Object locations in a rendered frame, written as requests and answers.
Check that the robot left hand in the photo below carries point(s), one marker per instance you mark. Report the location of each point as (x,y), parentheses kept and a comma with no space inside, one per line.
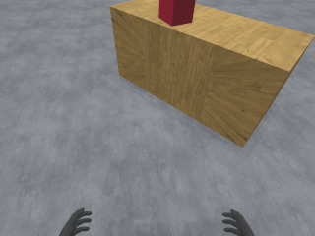
(70,227)

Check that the pedestal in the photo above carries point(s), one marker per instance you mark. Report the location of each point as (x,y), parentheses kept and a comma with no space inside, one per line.
(223,70)

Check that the robot right hand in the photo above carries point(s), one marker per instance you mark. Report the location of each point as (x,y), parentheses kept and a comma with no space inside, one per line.
(243,228)

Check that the carton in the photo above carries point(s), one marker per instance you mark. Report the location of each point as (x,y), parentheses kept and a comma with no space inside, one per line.
(176,12)

